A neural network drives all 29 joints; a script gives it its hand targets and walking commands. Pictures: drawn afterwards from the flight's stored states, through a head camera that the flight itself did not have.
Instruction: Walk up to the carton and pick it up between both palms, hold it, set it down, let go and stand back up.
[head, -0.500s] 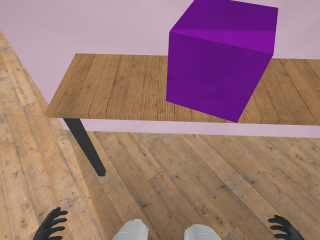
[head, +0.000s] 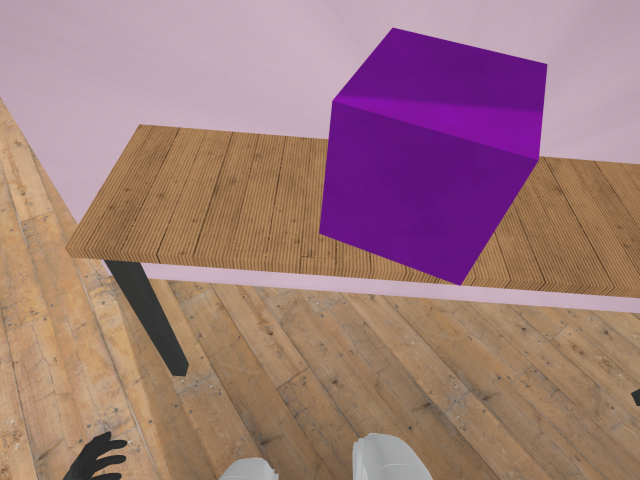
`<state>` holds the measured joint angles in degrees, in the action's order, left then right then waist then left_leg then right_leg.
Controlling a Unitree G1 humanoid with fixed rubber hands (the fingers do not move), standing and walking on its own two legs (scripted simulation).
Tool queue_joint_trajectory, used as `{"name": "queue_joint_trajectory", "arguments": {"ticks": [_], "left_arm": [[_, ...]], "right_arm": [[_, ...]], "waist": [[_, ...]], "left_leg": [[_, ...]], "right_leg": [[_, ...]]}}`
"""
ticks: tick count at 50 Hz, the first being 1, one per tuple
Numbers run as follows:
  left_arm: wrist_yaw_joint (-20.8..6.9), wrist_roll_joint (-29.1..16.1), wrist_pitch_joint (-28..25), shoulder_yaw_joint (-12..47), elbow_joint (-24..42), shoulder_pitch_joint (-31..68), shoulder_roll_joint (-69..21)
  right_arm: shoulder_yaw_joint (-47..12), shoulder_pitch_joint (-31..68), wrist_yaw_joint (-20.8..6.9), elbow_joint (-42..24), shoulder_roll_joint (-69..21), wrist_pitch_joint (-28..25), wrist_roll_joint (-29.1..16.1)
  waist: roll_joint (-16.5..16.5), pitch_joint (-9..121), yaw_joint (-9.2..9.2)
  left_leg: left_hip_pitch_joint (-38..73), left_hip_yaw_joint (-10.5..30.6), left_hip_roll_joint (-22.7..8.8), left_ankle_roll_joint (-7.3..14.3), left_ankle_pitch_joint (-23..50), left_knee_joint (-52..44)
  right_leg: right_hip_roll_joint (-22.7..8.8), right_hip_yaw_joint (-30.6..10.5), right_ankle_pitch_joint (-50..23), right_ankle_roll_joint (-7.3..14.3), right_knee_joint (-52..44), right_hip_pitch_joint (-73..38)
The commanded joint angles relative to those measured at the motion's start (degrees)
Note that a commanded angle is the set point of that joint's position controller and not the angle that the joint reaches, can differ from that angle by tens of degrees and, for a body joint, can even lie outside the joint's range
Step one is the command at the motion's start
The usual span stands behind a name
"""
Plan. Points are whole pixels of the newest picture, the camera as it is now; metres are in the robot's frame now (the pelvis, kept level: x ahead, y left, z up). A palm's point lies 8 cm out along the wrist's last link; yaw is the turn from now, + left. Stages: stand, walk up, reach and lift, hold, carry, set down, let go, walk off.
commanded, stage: walk up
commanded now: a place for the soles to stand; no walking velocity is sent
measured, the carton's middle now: (425, 154) +0.61 -0.18 +0.07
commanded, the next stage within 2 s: none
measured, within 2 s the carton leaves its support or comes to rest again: neither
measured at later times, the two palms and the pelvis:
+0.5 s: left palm (166, 459) +0.16 +0.20 -0.07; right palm out of the picture +0.12 -0.44 -0.04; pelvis +0.08 -0.10 +0.03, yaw -5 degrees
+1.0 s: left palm (198, 421) +0.21 +0.17 -0.11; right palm out of the picture +0.15 -0.46 -0.06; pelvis +0.12 -0.13 +0.00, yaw -7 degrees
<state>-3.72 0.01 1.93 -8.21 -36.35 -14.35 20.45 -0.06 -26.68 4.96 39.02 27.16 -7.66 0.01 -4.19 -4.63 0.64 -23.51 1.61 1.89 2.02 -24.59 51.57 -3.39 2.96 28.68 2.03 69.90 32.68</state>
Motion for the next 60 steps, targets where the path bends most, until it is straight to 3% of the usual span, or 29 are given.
{"name": "queue_joint_trajectory", "arguments": {"ticks": [1, 5, 7, 8, 9, 10, 11, 13, 17, 22, 26, 29, 31, 32, 33, 34, 35, 37, 40, 43, 45, 46, 47, 48, 49, 51, 56, 58, 60], "left_arm": [[-0.7, 3.3, -1.2, -3.9, 3.7, 3.0, 18.3], [-1.0, 2.9, -2.0, -4.6, 3.2, 3.0, 18.5], [-0.6, 2.7, -3.0, -5.6, -0.9, -8.3, 17.5], [0.3, 3.2, -3.7, -7.1, -4.0, -18.3, 19.8], [1.1, 3.2, -4.1, -6.7, -2.4, -16.8, 23.7], [1.1, 1.4, -3.9, -6.0, 0.3, -8.4, 23.7], [1.1, 1.0, -3.7, -5.8, 2.2, -3.2, 23.8], [1.7, 1.3, -3.9, -5.3, 2.6, -0.9, 21.3], [1.8, 1.5, -4.7, -4.0, 2.6, -7.8, 18.1], [1.6, 1.9, -3.8, -4.1, 2.6, -11.5, 17.5], [1.2, 3.0, -2.7, -3.7, 4.5, -10.5, 16.3], [0.6, 3.7, -1.7, -3.1, 6.7, -5.7, 16.1], [0.2, 3.2, -0.9, -1.7, 7.9, -0.5, 14.7], [0.3, 2.7, -0.8, -0.7, 8.1, -0.6, 11.8], [0.3, 2.5, -0.6, 0.1, 7.9, -2.1, 8.8], [0.7, 3.3, 0.9, -1.8, 5.2, -2.7, 15.7], [0.3, 3.5, 1.6, -2.6, 3.6, -3.4, 18.3], [-0.3, 3.4, 2.0, -3.8, 0.8, -7.6, 18.7], [-1.0, 3.2, 1.8, -4.1, -1.0, -9.0, 17.4], [-0.6, 2.7, 1.2, -3.9, -0.9, -7.1, 16.4], [0.3, 2.7, 0.3, -4.5, -3.8, -14.4, 15.6], [1.0, 3.2, -0.3, -5.0, -5.5, -18.8, 16.4], [1.7, 3.7, -1.0, -4.7, -2.8, -14.3, 20.0], [2.2, 2.7, -1.9, -5.0, 0.0, -5.5, 21.7], [2.5, 2.2, -2.3, -5.0, 1.2, -1.7, 21.4], [3.0, 2.3, -3.1, -4.2, 1.0, -1.1, 19.6], [3.5, 2.1, -3.0, -3.2, 0.9, -10.1, 17.3], [3.5, 1.9, -2.6, -2.9, 1.5, -9.7, 17.1], [3.4, 0.7, -2.0, -2.2, 3.0, -3.6, 16.6]], "right_arm": [[9.0, -2.3, 1.7, 1.2, 20.5, -1.8, 1.5], [9.3, 1.2, 2.0, 0.7, 21.9, -1.8, 1.8], [8.3, 8.3, 1.8, 0.1, 20.1, -1.2, 2.0], [6.2, 7.4, 1.7, 0.4, 13.7, -0.7, 2.4], [3.4, 6.7, 1.5, -0.3, 5.4, -0.6, 1.5], [5.2, 8.1, 1.9, -0.4, 12.3, 0.6, 0.6], [5.8, 5.4, 1.4, 1.5, 14.5, 1.1, -0.2], [5.9, 2.4, 0.1, 4.1, 14.9, 1.7, -0.8], [5.7, 1.4, -0.7, 5.2, 13.5, 2.4, -0.5], [4.9, 6.3, -0.3, 4.5, 12.1, 2.6, -0.4], [4.7, 4.3, 0.4, 5.0, 10.7, 2.2, -0.1], [5.1, -2.0, 1.0, 6.8, 10.0, 1.5, 0.0], [6.7, -8.6, 1.6, 8.8, 12.1, 0.9, 1.1], [7.7, -11.2, 2.1, 8.4, 14.7, 0.6, 2.3], [8.9, -11.1, 2.7, 6.4, 19.7, 0.4, 3.3], [9.3, -6.2, 2.7, 4.8, 23.0, 1.0, 2.1], [9.3, 0.4, 3.0, 3.8, 23.8, 1.3, 1.8], [8.6, 4.7, 3.1, 2.9, 20.5, 1.0, 2.2], [7.9, 4.2, 2.2, 2.4, 18.1, 0.9, 3.1], [8.2, 4.1, 1.9, 2.3, 18.4, 1.4, 4.0], [7.5, 8.2, 1.5, 1.5, 17.1, 2.4, 4.0], [6.1, 7.5, 1.3, 2.1, 12.8, 3.1, 3.9], [3.7, 6.4, 1.3, 1.8, 5.1, 3.4, 2.4], [5.2, 12.2, 2.1, 1.3, 10.5, 3.6, 2.3], [5.8, 9.2, 1.8, 3.3, 12.7, 3.2, 1.3], [5.7, 4.6, 0.6, 5.5, 13.6, 2.7, 0.6], [4.3, 5.5, 0.0, 4.6, 9.9, 2.3, 0.3], [4.0, 4.9, 0.0, 4.4, 8.8, 1.7, 0.3], [4.6, -1.6, 0.3, 6.3, 8.7, 0.9, 0.6]], "waist": [[7.0, 0.5, -1.57], [9.8, 1.5, 0.13], [6.4, 5.0, 8.29], [-6.5, 8.0, 13.07], [-28.1, 3.1, 12.88], [-14.3, -0.7, 8.45], [-7.2, -4.0, 4.72], [-2.9, -4.1, 2.20], [-2.0, -0.7, 3.34], [-2.7, 0.9, 5.84], [-4.2, 4.6, 5.47], [-4.9, 6.1, 2.19], [0.9, 6.7, -3.43], [8.3, 6.6, -5.32], [19.9, 6.5, -5.39], [10.4, 5.4, -3.60], [9.0, -0.3, -1.16], [9.2, -1.8, 2.30], [11.0, 2.6, 1.96], [13.2, 4.3, 1.21], [9.7, 6.6, 6.04], [-1.1, 4.3, 8.45], [-19.9, -2.3, 7.64], [-4.2, -7.4, 5.74], [0.7, -9.0, 3.05], [-1.3, -5.3, 1.39], [-4.8, 2.5, 4.30], [-5.8, 5.6, 3.96], [-2.6, 8.0, -1.21]], "left_leg": [[7.1, 35.7, -21.6, 13.9, -8.6, -23.6], [0.8, 33.1, -21.7, 13.2, -8.8, -21.0], [-13.8, 20.8, -17.2, 8.8, -2.1, -8.3], [-26.5, 7.2, -10.5, 3.5, 5.1, 13.2], [-38.9, 0.8, 2.0, 0.2, -11.0, 30.6], [-35.6, 4.7, 1.4, -0.7, -7.0, 33.6], [-31.0, 4.5, -1.3, -0.8, -1.2, 34.0], [-27.4, 0.9, -5.4, -1.0, 4.9, 29.7], [-22.3, 1.1, -5.4, -1.9, 8.0, 20.7], [-21.0, -1.8, -4.4, -1.4, 4.2, 7.1], [-16.0, -5.5, -3.7, -0.6, 4.1, -1.0], [-2.6, -6.6, -4.2, 0.6, 6.7, -8.9], [18.3, -5.1, -3.4, 2.1, 12.4, -15.0], [23.4, 5.1, -6.7, 4.0, 3.7, -18.8], [22.7, 35.9, -24.3, 11.2, -9.4, -31.4], [9.9, 46.1, -29.7, 17.0, -31.6, -38.3], [1.0, 45.1, -29.2, 17.5, -36.7, -40.3], [-2.6, 35.3, -24.4, 13.7, -30.0, -35.9], [-3.0, 26.4, -19.2, 10.7, -23.0, -30.5], [-2.4, 27.0, -20.2, 10.8, -18.9, -28.0], [-14.5, 18.8, -17.1, 7.4, -15.9, -19.5], [-25.3, 8.5, -11.4, 3.4, -14.5, -4.5], [-34.1, -0.8, 0.3, -0.5, -13.2, 13.8], [-31.2, 7.5, 1.0, -0.7, -5.7, 17.5], [-26.7, 7.1, -0.8, -0.7, -1.1, 17.4], [-23.1, 2.5, -3.0, -0.5, 0.6, 14.9], [-19.2, -4.4, -3.1, 0.2, -2.5, 4.5], [-12.7, -6.4, -2.4, 0.9, -1.5, -1.5], [6.0, -8.2, -0.3, 2.1, 12.1, -13.0]], "right_leg": [[-4.2, -11.8, -1.8, -1.2, -1.4, 15.4], [-3.8, -10.7, 0.5, -0.2, -9.0, 7.2], [-1.8, -8.7, -3.6, 1.4, -23.7, -17.0], [-0.8, -11.6, 4.7, 1.1, -32.0, -35.9], [-11.3, -35.6, 17.5, -0.1, -48.3, -30.7], [-17.1, -48.1, 29.2, -1.5, -62.6, -20.4], [-16.6, -46.1, 30.0, -3.0, -63.5, -17.0], [-11.6, -35.6, 17.0, -3.1, -56.7, -17.5], [-8.2, -25.1, -10.7, -2.7, -50.5, -22.7], [-6.8, -20.7, -21.3, 0.7, -48.3, -29.4], [-7.2, -19.2, -26.4, 3.4, -45.2, -29.5], [-6.9, -16.0, -21.9, 6.1, -41.1, -18.9], [-4.0, -11.1, -13.0, 5.5, -31.1, -0.8], [-1.2, -7.9, -10.4, 3.4, -20.1, 7.0], [4.8, -2.6, 2.7, -1.3, -5.2, 15.9], [4.1, -8.0, 11.2, -1.6, 0.8, 11.3], [2.6, -8.7, 9.1, -1.8, 5.9, 9.7], [0.2, -9.5, 2.9, -1.6, 6.9, 6.1], [0.1, -8.0, 3.0, -1.4, -1.2, -0.9], [-0.3, -6.8, 7.5, 0.2, -13.7, -4.7], [0.2, -5.5, 0.5, 1.6, -26.9, -22.6], [-0.3, -10.6, 7.2, 1.5, -36.1, -29.7], [-12.3, -35.7, 26.4, 2.9, -52.4, -19.0], [-19.0, -44.9, 28.8, 3.1, -61.8, -9.2], [-17.3, -39.8, 23.6, 1.9, -59.9, -9.2], [-12.1, -29.5, 8.0, 2.1, -51.1, -15.1], [-11.2, -19.0, -38.9, 6.3, -36.6, -28.7], [-10.6, -15.5, -47.3, 7.5, -31.8, -27.4], [-6.9, -8.3, -45.6, 6.1, -22.6, -15.2]]}}
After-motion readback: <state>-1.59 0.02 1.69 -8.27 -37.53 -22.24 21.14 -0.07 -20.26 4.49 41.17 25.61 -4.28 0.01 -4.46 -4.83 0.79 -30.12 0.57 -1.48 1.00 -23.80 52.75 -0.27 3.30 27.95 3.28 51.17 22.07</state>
